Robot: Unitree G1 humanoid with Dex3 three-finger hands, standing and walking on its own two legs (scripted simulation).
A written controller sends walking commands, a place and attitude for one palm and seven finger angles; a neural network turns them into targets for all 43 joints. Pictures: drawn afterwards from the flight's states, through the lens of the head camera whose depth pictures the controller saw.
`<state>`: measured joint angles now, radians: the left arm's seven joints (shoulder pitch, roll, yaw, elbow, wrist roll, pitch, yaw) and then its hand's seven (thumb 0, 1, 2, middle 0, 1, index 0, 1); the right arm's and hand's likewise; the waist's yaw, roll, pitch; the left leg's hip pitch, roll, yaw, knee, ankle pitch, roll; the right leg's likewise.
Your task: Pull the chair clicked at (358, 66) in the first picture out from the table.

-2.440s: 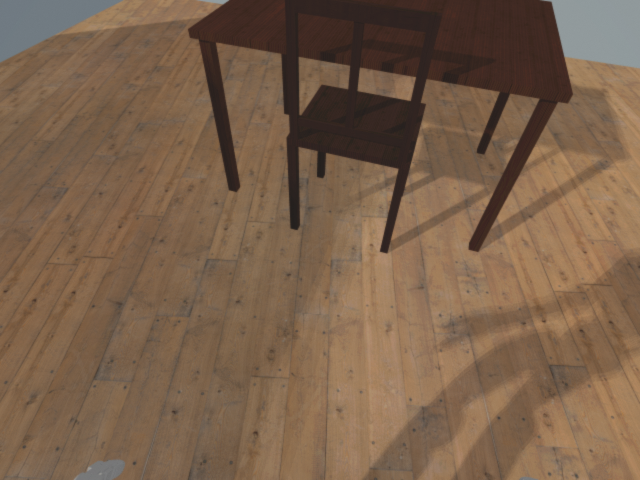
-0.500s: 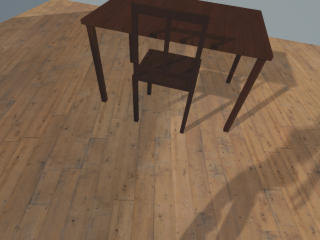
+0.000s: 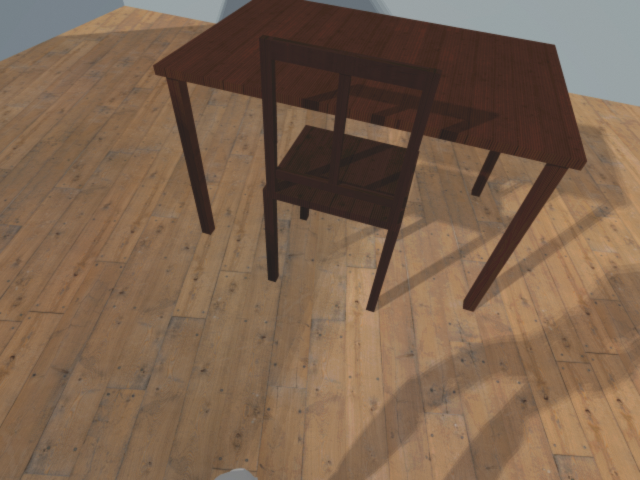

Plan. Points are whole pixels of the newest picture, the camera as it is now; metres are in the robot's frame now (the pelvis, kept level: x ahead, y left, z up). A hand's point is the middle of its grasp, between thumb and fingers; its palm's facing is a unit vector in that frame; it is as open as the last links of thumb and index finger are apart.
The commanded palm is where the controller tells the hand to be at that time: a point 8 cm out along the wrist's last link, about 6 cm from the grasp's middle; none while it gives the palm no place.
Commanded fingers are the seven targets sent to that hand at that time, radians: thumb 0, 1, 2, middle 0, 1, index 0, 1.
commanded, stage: turn to face it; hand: left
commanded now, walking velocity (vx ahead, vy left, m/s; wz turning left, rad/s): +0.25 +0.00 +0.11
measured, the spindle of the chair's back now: (338, 134) +0.91 -0.02 -0.06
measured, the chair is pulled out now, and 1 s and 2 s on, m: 0.00 0.00 0.00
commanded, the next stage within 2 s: take the last steps up to it in 0.66 s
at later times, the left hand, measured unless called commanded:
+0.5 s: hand (201, 448) +0.21 +0.18 -0.18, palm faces -0.07 -0.97 -0.22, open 7.3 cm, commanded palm none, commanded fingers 0.00 0.90 0.90 -0.20 -0.30 -0.20 -0.30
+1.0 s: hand (201, 378) +0.31 +0.20 -0.16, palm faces -0.20 -0.97 -0.16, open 7.4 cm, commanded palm none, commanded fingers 0.00 0.90 0.90 -0.20 -0.30 -0.20 -0.30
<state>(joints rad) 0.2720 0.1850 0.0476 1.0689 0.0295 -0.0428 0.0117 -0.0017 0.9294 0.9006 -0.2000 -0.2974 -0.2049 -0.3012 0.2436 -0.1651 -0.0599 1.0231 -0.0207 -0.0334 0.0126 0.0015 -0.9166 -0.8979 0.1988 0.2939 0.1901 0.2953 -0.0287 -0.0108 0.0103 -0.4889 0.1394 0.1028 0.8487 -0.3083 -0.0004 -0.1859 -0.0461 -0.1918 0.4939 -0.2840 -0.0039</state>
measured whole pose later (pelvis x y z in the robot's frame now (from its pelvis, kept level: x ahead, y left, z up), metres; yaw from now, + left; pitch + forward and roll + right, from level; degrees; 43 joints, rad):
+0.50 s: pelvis +0.16 +0.00 -0.01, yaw -6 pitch -1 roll +0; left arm 0.26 0.16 0.04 1.03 0.02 -0.01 0.01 0.00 0.92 0.90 -0.20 -0.30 -0.20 -0.30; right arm 0.27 -0.17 -0.04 1.08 -0.01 0.01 -0.03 0.00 -0.92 -0.90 0.20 0.29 0.20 0.30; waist 0.00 0.03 0.08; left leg -0.25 0.12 0.18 0.79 -0.51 -0.03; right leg -0.35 -0.02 -0.12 0.64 -0.28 -0.05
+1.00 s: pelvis +0.21 +0.03 +0.01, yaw -14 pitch +0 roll -2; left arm 0.23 0.22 0.07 1.01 0.03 0.03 -0.02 0.00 0.91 0.90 -0.20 -0.30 -0.20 -0.30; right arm 0.32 -0.14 -0.01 1.03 -0.03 -0.03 -0.03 0.00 -0.92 -0.90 0.20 0.29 0.20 0.30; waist -0.02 -0.04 0.00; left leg -0.16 0.05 0.13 0.38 -0.23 0.03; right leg -0.45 -0.01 -0.02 1.02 -0.33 0.00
